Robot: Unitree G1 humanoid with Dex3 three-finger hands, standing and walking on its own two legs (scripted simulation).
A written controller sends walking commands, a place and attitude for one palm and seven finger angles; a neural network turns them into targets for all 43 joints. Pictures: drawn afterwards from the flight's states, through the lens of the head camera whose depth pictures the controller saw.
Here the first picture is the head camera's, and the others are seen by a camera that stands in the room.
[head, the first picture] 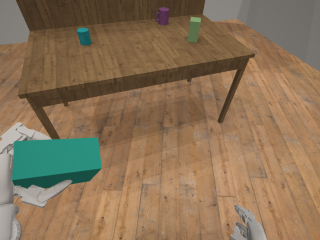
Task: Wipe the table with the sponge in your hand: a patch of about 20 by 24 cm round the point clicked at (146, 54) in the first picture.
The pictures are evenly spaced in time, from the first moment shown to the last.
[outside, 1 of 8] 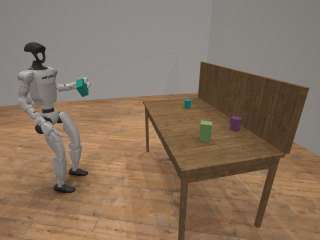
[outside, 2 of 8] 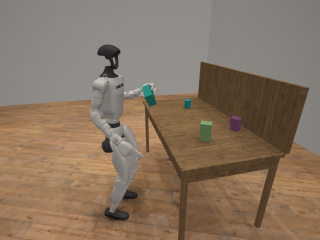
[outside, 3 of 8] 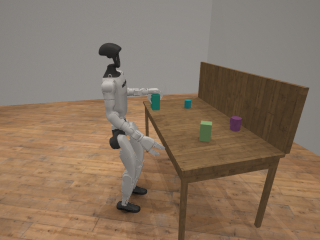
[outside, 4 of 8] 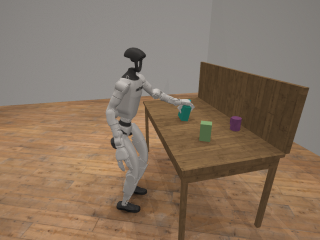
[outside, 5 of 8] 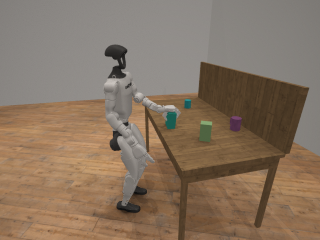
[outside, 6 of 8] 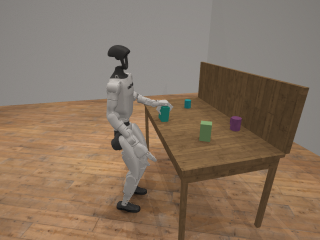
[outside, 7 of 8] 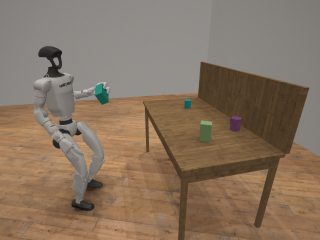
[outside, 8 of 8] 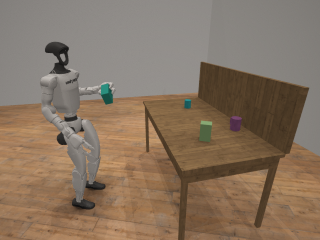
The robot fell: no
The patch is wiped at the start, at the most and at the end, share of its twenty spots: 0.00 1.00 1.00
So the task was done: yes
